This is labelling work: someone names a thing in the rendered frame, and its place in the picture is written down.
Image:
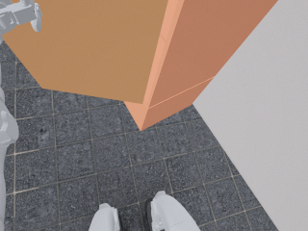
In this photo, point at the cupboard door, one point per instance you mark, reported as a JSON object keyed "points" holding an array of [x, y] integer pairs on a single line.
{"points": [[100, 48]]}

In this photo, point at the robot right shin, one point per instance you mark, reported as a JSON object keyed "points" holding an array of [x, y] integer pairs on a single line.
{"points": [[157, 226]]}

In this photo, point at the left robot upper arm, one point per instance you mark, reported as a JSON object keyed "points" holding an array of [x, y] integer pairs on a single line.
{"points": [[9, 134]]}

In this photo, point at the left robot hand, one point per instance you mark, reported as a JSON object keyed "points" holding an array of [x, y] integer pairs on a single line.
{"points": [[19, 13]]}

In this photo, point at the left robot thigh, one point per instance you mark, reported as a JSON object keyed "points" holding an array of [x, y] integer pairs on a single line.
{"points": [[105, 219]]}

